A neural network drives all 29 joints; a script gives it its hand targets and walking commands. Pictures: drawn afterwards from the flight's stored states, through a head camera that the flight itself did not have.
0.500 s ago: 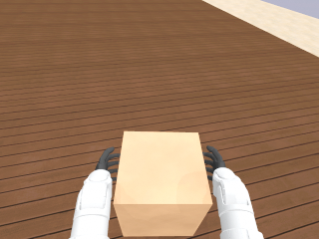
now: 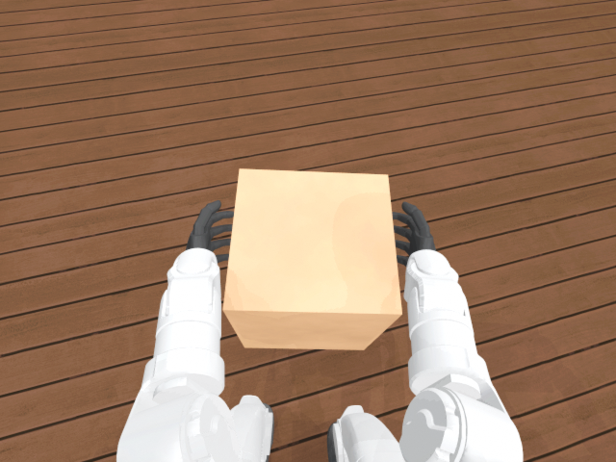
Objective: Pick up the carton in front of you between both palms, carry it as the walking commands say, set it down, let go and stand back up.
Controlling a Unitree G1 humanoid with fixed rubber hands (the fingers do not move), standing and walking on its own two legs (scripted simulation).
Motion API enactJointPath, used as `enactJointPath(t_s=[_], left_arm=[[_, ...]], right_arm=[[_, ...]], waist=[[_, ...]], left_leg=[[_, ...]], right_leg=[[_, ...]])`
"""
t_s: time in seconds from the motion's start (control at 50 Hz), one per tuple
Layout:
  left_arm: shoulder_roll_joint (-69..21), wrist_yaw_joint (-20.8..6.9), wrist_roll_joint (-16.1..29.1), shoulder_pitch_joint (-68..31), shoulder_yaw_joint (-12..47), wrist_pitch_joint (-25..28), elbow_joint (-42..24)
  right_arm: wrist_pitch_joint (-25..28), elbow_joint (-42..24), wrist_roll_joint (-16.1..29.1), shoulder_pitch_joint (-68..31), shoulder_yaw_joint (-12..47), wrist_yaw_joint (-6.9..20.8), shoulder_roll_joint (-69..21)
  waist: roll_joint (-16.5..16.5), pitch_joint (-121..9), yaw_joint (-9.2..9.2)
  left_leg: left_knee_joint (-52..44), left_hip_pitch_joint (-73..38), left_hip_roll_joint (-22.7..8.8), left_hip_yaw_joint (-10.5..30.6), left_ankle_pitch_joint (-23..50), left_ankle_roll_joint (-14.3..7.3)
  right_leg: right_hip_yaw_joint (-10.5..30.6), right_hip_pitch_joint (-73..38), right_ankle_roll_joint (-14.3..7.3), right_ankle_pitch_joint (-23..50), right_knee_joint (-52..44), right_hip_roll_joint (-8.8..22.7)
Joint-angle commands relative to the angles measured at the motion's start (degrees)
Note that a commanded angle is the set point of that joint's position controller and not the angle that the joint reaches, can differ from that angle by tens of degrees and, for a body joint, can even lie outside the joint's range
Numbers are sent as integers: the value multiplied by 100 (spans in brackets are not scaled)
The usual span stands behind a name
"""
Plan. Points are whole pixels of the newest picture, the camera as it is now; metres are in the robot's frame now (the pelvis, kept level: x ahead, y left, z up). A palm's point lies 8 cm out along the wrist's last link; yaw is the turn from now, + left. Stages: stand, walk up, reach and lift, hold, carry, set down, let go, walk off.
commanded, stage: set down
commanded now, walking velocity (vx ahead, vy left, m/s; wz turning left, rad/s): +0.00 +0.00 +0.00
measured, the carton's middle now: (308, 270) +0.39 +0.00 -0.11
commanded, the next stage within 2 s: none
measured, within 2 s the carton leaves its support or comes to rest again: rests again in 1.80 s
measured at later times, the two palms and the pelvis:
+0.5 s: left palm (214, 262) +0.44 +0.17 -0.20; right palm (375, 266) +0.44 -0.13 -0.19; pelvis +0.01 -0.01 -0.12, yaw -2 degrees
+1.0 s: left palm (218, 272) +0.49 +0.19 -0.36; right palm (348, 278) +0.47 -0.11 -0.36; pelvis -0.03 +0.00 -0.25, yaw -4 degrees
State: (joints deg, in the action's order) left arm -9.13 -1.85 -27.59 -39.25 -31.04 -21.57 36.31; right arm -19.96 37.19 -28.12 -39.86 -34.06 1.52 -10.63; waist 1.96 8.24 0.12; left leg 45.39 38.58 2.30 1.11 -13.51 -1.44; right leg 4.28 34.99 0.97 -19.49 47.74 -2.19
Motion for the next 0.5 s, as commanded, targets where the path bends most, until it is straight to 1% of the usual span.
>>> enactJointPath(t_s=[0.0, 0.06, 0.1, 0.14, 0.16, 0.18, 0.2, 0.26, 0.3, 0.34, 0.4, 0.48], left_arm=[[-3602, -713, 868, -2623, 2191, 802, 232], [-4217, -782, 1316, -2968, 3138, 1250, 37], [-4434, -829, 1613, -3155, 3766, 1384, -264], [-4549, -843, 1870, -3196, 4263, 1404, -562], [-4547, -848, 1956, -3179, 4405, 1380, -667], [-4535, -848, 2007, -3092, 4503, 1335, -697], [-4511, -860, 2025, -3017, 4525, 1280, -693], [-4452, -974, 1949, -2872, 4339, 1082, -428], [-4393, -1069, 1874, -2900, 4136, 947, -193], [-4317, -1137, 1799, -2976, 3916, 840, 43], [-4207, -1183, 1718, -3150, 3618, 781, 324], [-4040, -1165, 1676, -3443, 3373, 822, 538]], right_arm=[[747, 255, 888, -2506, 2099, 709, -3746], [1173, 24, 1345, -2803, 2998, 706, -4379], [1310, -290, 1681, -2968, 3665, 661, -4669], [1339, -638, 2015, -3075, 4245, 591, -4806], [1318, -769, 2129, -3081, 4431, 564, -4809], [1279, -847, 2226, -3034, 4595, 531, -4860], [1225, -884, 2279, -2990, 4674, 509, -4892], [1002, -703, 2283, -2882, 4610, 521, -5051], [850, -510, 2219, -2916, 4410, 553, -5113], [740, -330, 2130, -3022, 4177, 563, -5095], [692, -122, 2018, -3237, 3876, 530, -5012], [767, 22, 1945, -3534, 3609, 408, -4849]], waist=[[-237, -3038, -1], [-292, -4646, -52], [-342, -5975, -46], [-393, -7090, -2], [-397, -7434, 12], [-409, -7610, 64], [-404, -7618, 107], [-317, -7039, 235], [-250, -6622, 278], [-203, -6346, 302], [-177, -6173, 317], [-216, -6246, 305]], left_leg=[[142, -1404, 381, 282, 539, 80], [841, -1447, 432, 309, 1457, 104], [1296, -1534, 452, 284, 2094, 135], [1693, -1560, 471, 266, 2660, 176], [1854, -1502, 484, 258, 2814, 190], [1969, -1378, 500, 235, 2875, 197], [2056, -1128, 518, 209, 2775, 200], [2172, -36, 544, 117, 2007, 190], [2240, 631, 541, 62, 1512, 174], [2349, 1128, 534, 27, 1220, 158], [2586, 1658, 535, 12, 1082, 147], [2973, 2105, 555, 19, 1088, 154]], right_leg=[[-159, 1193, -171, 259, -230, -539], [-183, 1594, -60, 853, 365, -660], [-210, 1720, 15, 1334, 748, -723], [-251, 1942, 91, 1717, 1092, -749], [-269, 2121, 121, 1798, 1228, -759], [-278, 2263, 145, 1846, 1333, -767], [-278, 2408, 158, 1812, 1419, -775], [-286, 2866, 192, 1390, 1591, -790], [-304, 3185, 212, 1040, 1695, -790], [-324, 3521, 219, 798, 1822, -795], [-353, 3991, 220, 666, 2074, -824], [-400, 4532, 219, 618, 2476, -887]])
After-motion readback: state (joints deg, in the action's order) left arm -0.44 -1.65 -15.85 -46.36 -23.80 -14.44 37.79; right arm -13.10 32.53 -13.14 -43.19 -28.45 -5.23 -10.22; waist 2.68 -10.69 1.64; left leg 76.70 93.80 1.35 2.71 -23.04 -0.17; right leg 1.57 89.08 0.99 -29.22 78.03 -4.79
